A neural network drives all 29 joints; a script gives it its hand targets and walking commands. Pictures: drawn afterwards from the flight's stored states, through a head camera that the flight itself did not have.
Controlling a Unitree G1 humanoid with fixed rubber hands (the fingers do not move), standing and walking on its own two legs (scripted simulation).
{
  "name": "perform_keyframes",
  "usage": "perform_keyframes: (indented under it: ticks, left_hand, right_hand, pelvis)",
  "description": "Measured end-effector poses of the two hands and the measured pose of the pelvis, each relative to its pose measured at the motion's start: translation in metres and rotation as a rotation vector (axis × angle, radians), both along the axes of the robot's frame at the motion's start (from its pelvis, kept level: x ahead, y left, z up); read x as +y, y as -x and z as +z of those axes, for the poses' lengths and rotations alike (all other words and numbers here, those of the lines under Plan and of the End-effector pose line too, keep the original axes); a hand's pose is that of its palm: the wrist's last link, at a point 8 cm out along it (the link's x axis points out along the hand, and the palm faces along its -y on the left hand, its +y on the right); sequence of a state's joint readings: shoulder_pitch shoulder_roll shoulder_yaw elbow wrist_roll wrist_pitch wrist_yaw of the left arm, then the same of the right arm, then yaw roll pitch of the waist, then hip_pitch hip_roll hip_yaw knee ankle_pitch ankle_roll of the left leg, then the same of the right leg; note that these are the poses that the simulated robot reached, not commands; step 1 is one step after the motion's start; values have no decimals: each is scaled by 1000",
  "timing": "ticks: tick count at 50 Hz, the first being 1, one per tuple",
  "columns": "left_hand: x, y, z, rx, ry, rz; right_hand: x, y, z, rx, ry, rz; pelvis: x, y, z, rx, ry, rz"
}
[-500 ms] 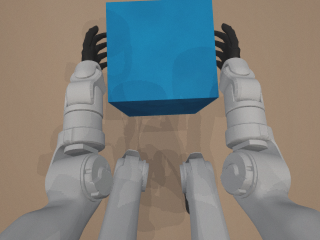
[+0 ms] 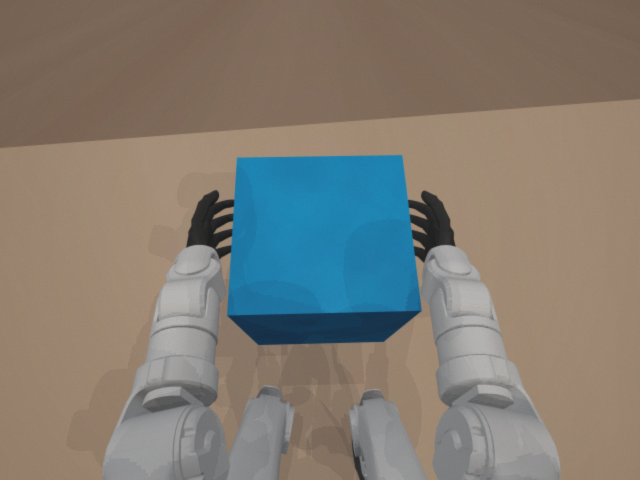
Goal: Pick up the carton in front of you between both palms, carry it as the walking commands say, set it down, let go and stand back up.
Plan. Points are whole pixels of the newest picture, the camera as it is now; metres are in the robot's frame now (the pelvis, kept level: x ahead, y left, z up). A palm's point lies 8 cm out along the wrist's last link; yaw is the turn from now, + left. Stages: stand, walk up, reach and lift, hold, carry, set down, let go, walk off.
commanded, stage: reach and lift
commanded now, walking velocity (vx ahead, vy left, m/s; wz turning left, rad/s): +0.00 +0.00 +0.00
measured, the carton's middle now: (320, 262) +0.42 +0.01 -0.11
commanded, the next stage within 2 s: hold in 1.72 s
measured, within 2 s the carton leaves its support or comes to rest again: neither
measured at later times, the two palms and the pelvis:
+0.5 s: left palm (162, 231) +0.37 +0.16 +0.11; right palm (499, 238) +0.37 -0.15 +0.11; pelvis +0.05 +0.00 +0.13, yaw +0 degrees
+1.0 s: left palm (129, 225) +0.34 +0.15 +0.17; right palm (544, 236) +0.34 -0.15 +0.17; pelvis +0.04 +0.00 +0.15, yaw +0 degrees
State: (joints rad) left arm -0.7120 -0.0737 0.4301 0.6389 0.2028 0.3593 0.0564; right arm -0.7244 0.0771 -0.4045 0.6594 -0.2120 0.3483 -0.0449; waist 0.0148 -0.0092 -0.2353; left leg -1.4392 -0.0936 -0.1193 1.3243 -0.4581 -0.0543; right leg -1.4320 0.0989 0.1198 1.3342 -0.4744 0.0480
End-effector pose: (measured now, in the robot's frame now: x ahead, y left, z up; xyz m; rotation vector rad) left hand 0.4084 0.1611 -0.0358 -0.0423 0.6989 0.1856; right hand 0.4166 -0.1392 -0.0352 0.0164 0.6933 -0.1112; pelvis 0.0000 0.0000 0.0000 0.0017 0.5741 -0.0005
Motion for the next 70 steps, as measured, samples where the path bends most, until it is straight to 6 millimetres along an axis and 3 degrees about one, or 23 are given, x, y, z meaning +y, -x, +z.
perform_keyframes:
  ticks: [21, 35, 52, 70]
  left_hand:
    - [-5, 37, 126, -7, -4, -22]
    - [-8, 58, 200, -36, -28, -53]
    - [-7, 66, 210, -11, -34, -59]
    - [-9, 59, 218, -12, -51, -73]
  right_hand:
    - [-5, 43, 126, -7, 4, -17]
    - [-9, 67, 200, -37, 25, -11]
    - [-8, 75, 210, -12, 32, -5]
    - [-9, 68, 219, -14, 49, 6]
  pelvis:
    - [1, -44, 110, -296, 0, 0]
    - [2, -60, 148, -547, 1, 1]
    - [3, -43, 149, -636, 2, 1]
    - [2, -57, 154, -644, 2, -1]
